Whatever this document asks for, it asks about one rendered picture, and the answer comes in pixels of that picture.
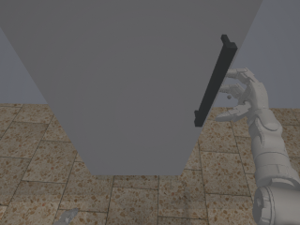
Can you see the robot right hand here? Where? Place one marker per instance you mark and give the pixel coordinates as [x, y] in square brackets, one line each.
[255, 95]

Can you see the handle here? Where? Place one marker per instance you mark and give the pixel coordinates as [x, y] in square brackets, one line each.
[224, 60]

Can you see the robot right forearm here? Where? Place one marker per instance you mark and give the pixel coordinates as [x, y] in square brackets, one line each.
[272, 163]

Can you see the robot left hand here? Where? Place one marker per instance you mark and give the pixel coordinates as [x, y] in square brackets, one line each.
[67, 216]

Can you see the right robot upper arm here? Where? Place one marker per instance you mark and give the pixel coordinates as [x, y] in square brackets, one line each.
[276, 206]

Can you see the fridge door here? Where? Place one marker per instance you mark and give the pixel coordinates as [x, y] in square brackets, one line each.
[125, 77]

